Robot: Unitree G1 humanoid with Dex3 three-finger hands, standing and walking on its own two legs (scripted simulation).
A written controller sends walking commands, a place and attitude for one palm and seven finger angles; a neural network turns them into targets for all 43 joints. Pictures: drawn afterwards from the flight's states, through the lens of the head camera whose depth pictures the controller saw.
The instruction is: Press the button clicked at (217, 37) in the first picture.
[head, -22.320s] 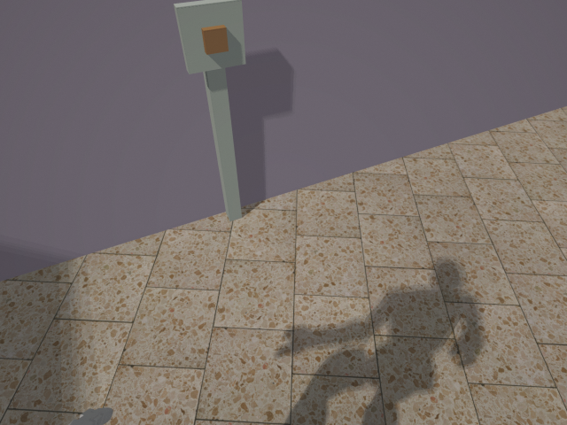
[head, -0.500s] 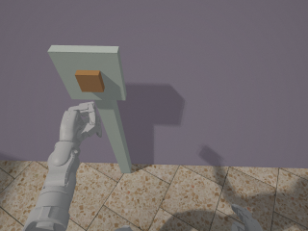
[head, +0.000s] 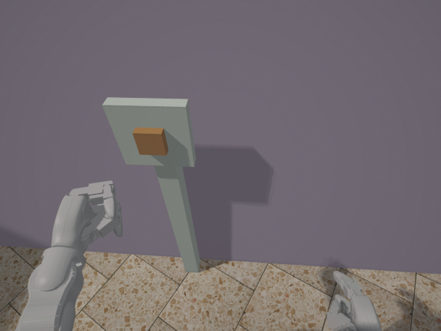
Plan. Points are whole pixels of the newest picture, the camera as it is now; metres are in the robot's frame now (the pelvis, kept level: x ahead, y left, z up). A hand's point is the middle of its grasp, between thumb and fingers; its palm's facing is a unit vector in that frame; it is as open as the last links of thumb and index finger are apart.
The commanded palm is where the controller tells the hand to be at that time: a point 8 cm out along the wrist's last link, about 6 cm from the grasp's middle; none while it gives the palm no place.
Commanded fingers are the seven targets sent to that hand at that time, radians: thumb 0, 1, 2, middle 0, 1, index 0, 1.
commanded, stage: draw the hand back to the body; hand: left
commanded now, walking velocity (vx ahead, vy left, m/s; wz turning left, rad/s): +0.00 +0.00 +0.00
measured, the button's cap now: (151, 140) +0.50 +0.20 +0.08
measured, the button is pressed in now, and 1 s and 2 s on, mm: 0 0 0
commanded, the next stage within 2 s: step back with the hand held close in 0.90 s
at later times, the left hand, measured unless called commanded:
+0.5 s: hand (56, 231) +0.21 +0.24 +0.16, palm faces +0.35 -0.87 -0.35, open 3.1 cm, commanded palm +0.16 +0.29 +0.18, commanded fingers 0.00 0.90 0.90 -1.30 -1.50 -1.30 -1.50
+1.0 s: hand (33, 240) +0.19 +0.25 +0.18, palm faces +0.40 -0.84 -0.37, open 3.1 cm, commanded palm +0.14 +0.29 +0.19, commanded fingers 0.00 0.90 0.90 -1.30 -1.50 -1.30 -1.50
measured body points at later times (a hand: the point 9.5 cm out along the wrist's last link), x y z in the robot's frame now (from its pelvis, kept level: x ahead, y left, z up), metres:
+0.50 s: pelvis +0.02 +0.02 +0.02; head -0.01 -0.01 +0.47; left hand +0.19 +0.29 +0.18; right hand +0.20 -0.20 -0.07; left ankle +0.02 +0.12 -0.72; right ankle -0.02 -0.10 -0.72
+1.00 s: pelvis +0.01 +0.02 +0.02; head -0.02 +0.00 +0.47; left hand +0.16 +0.30 +0.20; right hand +0.20 -0.20 -0.06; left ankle +0.02 +0.12 -0.72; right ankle -0.02 -0.10 -0.72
